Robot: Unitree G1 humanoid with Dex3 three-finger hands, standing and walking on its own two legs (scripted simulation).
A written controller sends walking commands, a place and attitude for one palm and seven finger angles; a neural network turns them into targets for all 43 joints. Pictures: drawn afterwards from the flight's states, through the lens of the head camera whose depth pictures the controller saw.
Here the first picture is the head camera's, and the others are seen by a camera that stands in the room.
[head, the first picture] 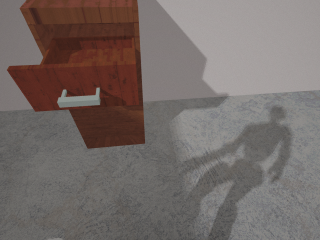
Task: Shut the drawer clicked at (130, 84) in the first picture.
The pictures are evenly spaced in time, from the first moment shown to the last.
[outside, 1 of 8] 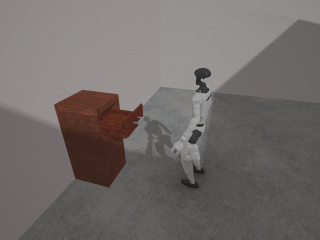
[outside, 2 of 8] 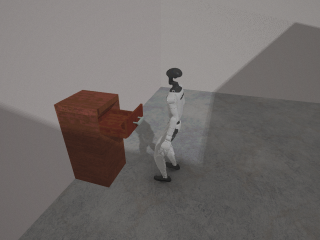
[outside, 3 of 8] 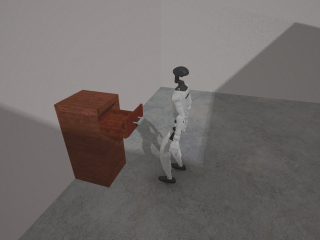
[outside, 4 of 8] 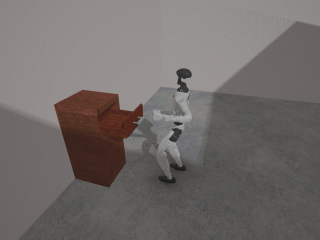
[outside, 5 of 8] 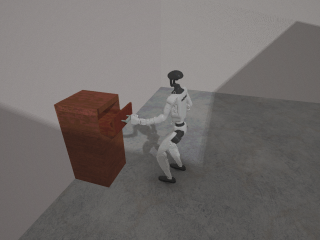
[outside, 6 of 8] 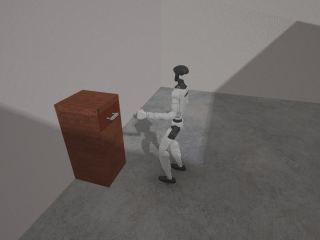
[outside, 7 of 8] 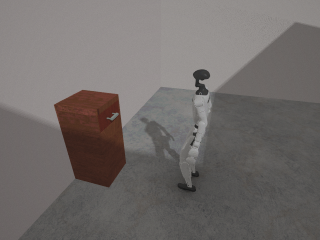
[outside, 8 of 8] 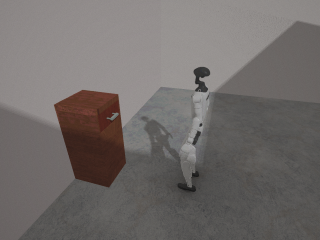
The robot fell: no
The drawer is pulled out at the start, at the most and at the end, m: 0.29 0.29 0.00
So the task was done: yes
